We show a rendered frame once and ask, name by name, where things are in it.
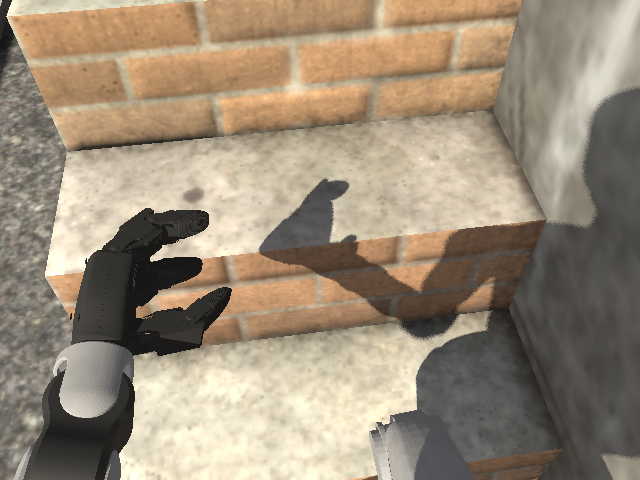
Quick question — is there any right robot thigh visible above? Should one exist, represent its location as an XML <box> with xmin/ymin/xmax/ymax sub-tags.
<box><xmin>369</xmin><ymin>409</ymin><xmax>476</xmax><ymax>480</ymax></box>

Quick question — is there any robot left forearm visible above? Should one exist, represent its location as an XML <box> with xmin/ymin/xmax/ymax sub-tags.
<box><xmin>13</xmin><ymin>341</ymin><xmax>135</xmax><ymax>480</ymax></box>

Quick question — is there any left robot hand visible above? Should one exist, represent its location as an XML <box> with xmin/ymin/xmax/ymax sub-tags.
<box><xmin>70</xmin><ymin>208</ymin><xmax>232</xmax><ymax>356</ymax></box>

